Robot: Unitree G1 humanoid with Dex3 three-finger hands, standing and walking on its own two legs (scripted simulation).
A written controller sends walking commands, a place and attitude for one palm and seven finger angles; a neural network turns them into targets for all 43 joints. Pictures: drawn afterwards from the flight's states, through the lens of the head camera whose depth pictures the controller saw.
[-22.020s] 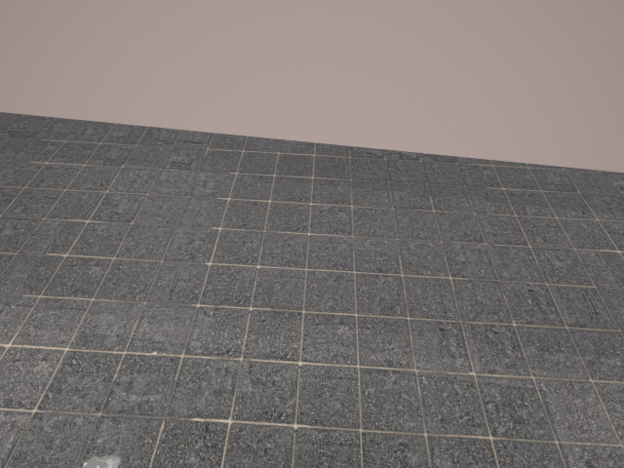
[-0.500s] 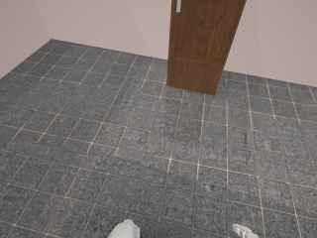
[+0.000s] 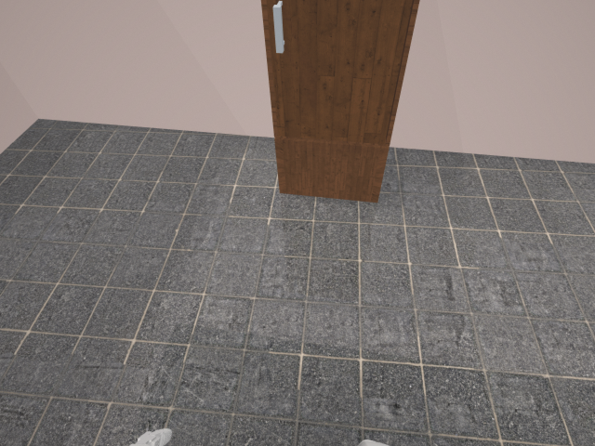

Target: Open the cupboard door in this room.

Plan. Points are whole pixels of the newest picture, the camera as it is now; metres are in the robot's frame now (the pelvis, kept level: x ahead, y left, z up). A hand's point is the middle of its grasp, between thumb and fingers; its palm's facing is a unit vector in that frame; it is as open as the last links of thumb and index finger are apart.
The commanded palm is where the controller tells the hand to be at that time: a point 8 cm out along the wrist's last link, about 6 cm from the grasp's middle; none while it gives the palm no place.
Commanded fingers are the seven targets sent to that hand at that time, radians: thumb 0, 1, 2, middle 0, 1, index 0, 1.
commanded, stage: stand and wait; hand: left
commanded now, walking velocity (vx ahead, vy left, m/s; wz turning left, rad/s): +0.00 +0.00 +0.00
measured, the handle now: (280, 27) +1.22 +0.08 +0.02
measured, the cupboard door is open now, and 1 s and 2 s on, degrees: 0 0 0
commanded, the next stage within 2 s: look at it before walking up in 0.78 s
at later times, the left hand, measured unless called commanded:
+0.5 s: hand out of the picture +0.05 +0.18 -0.16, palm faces +0.06 -0.98 -0.18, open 7.3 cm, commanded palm none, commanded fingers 0.00 0.90 0.90 -0.20 -0.30 -0.20 -0.30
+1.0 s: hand out of the picture +0.06 +0.16 -0.16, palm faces +0.03 -0.99 -0.16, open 7.3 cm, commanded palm none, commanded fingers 0.00 0.90 0.90 -0.20 -0.30 -0.20 -0.30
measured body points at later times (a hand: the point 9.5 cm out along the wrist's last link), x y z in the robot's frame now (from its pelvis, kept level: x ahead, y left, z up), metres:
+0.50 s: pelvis +0.06 +0.00 +0.02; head +0.05 +0.01 +0.47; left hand +0.05 +0.23 -0.14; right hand +0.07 -0.23 -0.14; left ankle +0.03 +0.12 -0.72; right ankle +0.08 -0.10 -0.72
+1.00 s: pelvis +0.08 +0.00 +0.02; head +0.08 +0.01 +0.47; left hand +0.06 +0.21 -0.14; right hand +0.05 -0.19 -0.14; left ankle +0.03 +0.12 -0.72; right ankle +0.08 -0.10 -0.72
